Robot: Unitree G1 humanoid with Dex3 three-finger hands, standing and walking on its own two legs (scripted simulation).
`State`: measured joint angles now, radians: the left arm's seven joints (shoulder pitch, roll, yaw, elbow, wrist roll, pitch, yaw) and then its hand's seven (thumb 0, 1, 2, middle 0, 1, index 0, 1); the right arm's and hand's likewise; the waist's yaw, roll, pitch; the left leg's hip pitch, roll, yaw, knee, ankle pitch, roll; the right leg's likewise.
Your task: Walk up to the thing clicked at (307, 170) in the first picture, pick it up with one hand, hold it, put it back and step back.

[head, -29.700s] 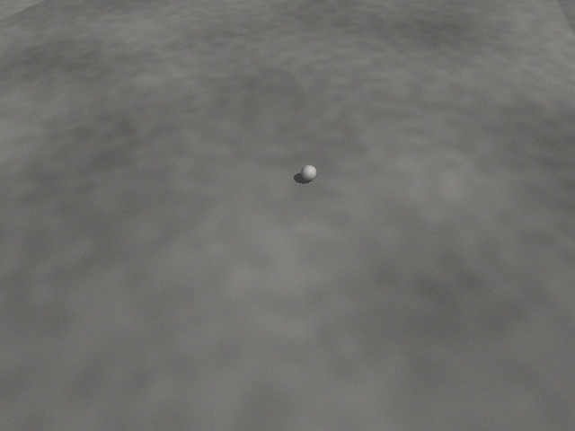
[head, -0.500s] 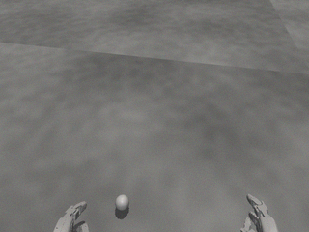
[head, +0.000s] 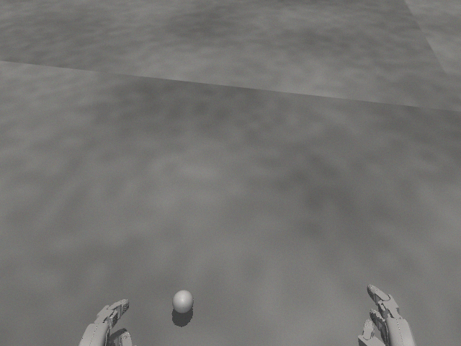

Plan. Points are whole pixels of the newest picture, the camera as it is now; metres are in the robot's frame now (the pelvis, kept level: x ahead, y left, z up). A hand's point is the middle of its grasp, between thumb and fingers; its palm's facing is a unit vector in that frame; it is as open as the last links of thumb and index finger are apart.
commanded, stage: home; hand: left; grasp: from above
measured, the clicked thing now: (183, 301) +0.44 +0.21 -0.67
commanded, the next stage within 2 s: stand in 0.74 s
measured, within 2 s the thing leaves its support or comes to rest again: neither
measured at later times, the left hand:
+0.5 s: hand out of the picture +0.16 +0.19 -0.05, palm faces +0.03 -0.98 -0.21, open 7.4 cm
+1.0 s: hand out of the picture +0.15 +0.22 -0.09, palm faces +0.01 -0.95 -0.32, open 7.4 cm
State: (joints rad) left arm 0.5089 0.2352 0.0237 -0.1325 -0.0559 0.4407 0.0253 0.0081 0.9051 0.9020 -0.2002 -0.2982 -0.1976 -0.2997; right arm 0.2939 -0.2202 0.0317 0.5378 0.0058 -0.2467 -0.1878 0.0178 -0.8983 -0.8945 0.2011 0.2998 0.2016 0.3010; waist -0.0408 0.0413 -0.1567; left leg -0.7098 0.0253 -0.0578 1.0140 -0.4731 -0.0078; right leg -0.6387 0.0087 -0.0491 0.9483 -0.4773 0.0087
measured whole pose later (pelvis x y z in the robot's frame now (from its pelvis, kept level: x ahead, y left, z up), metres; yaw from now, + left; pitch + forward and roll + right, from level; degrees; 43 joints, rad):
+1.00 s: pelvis -0.01 +0.00 +0.02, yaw +0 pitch +2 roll +0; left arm 0.24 0.28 0.01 0.47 0.05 0.12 0.03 0.01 0.90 0.90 -0.20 -0.30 -0.20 -0.30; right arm 0.18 -0.27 0.00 0.78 -0.07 -0.07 -0.03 0.02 -0.90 -0.89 0.20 0.30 0.20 0.30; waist 0.02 -0.02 0.00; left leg -0.50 -0.01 -0.02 0.86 -0.40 0.01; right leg -0.46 -0.03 -0.02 0.86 -0.44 0.01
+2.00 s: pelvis -0.02 +0.00 +0.07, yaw +1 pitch -5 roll +0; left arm 0.18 0.30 0.03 1.14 0.03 0.00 0.02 0.00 0.90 0.90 -0.20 -0.30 -0.20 -0.30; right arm 0.15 -0.31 -0.03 1.13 -0.02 0.01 -0.01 0.01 -0.90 -0.89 0.20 0.30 0.20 0.30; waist 0.01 0.02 0.07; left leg -0.15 0.00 -0.03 0.38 -0.15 0.00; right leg -0.11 -0.02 -0.03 0.37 -0.19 0.01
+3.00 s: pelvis +0.00 -0.01 +0.07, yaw +1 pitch -3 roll +0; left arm 0.12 0.33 0.02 1.14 0.02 -0.01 0.01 0.00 0.90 0.90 -0.20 -0.30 -0.20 -0.30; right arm 0.11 -0.33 -0.01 1.15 -0.02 -0.01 0.00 0.01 -0.90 -0.89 0.20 0.30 0.20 0.30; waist 0.00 0.01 0.06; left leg -0.11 0.01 -0.03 0.32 -0.15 -0.02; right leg -0.08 -0.01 -0.03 0.32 -0.19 0.00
